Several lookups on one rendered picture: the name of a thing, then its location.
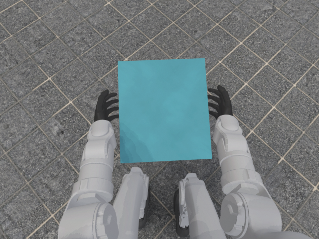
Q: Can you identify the robot right forearm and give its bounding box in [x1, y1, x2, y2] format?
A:
[213, 115, 273, 201]

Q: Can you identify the robot right hand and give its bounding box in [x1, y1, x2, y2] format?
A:
[207, 85, 233, 120]

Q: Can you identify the robot right shin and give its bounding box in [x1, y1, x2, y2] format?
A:
[179, 173, 205, 227]

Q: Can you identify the left robot upper arm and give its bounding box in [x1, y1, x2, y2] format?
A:
[59, 201, 119, 239]

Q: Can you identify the carton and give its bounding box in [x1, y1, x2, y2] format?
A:
[118, 58, 212, 163]

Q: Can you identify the right robot foot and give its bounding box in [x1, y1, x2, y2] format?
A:
[173, 189, 189, 238]

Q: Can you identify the robot left forearm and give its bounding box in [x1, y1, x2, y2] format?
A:
[58, 120, 117, 239]

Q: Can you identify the right robot upper arm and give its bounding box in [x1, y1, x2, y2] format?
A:
[219, 191, 312, 239]

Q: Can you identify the robot left hand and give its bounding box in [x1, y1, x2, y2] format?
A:
[94, 89, 119, 122]

